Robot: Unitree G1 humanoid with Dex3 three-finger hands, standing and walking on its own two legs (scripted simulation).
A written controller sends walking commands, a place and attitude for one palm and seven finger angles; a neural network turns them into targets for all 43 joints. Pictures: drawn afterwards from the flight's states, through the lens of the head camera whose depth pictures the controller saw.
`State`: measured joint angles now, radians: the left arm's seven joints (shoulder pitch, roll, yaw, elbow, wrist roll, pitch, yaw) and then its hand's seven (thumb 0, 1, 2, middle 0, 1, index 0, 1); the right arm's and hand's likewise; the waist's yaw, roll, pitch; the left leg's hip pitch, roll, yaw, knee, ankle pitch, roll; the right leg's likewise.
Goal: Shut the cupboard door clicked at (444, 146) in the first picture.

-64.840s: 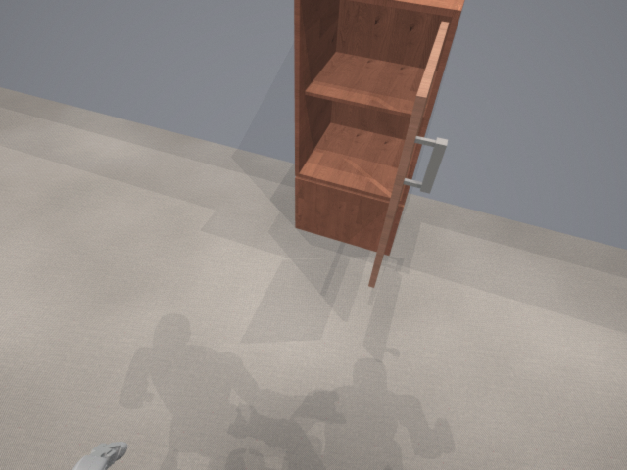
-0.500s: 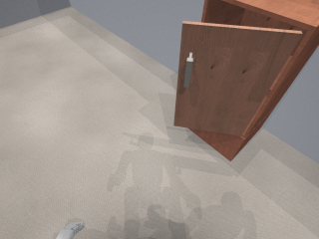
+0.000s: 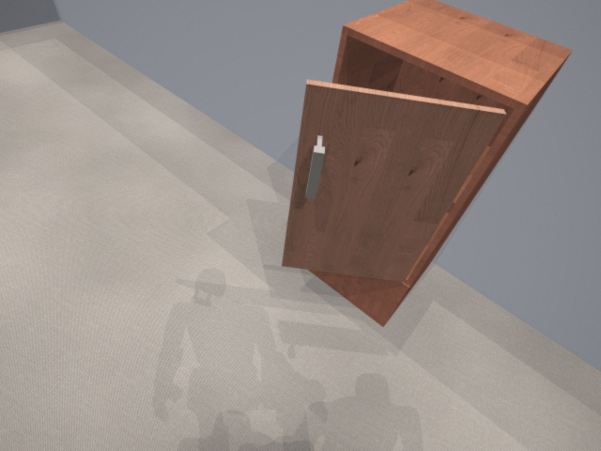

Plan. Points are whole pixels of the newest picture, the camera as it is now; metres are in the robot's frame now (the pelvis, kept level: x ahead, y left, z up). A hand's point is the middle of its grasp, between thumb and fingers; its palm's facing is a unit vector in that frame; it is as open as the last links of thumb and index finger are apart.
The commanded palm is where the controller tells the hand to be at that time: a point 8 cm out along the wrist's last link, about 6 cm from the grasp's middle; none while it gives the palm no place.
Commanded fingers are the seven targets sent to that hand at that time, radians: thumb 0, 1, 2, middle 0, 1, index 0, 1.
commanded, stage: take the last steps up to it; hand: left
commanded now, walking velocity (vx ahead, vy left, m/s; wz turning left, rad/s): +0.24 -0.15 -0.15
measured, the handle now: (315, 167) +0.67 -0.01 -0.03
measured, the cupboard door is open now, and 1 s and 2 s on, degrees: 36 36 36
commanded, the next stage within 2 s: come to a stop and stand still in 0.32 s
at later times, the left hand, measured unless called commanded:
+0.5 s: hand (261, 397) +0.24 +0.06 -0.17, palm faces -0.09 -0.97 -0.21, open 7.3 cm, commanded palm none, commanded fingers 0.00 0.90 0.90 -0.20 -0.30 -0.20 -0.30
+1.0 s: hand (225, 443) +0.17 +0.10 -0.18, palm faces +0.03 -0.97 -0.23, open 7.3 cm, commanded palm none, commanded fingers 0.00 0.90 0.90 -0.20 -0.30 -0.20 -0.30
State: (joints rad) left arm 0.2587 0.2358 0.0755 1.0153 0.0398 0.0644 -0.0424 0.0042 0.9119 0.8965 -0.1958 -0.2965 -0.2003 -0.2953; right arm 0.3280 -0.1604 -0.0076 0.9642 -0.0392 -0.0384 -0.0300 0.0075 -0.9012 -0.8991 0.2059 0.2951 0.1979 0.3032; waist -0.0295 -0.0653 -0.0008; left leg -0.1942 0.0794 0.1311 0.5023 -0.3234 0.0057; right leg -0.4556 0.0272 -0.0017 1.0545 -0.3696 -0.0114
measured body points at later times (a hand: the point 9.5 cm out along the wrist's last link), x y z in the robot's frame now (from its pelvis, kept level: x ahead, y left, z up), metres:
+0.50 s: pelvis +0.13 -0.11 -0.01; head +0.18 -0.13 +0.44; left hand +0.24 +0.11 -0.15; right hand +0.09 -0.35 -0.16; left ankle +0.06 +0.02 -0.65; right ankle +0.17 -0.19 -0.74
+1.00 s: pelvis +0.15 -0.09 -0.01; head +0.18 -0.08 +0.44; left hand +0.17 +0.15 -0.17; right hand +0.23 -0.33 -0.15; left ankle +0.14 +0.04 -0.74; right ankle +0.17 -0.19 -0.74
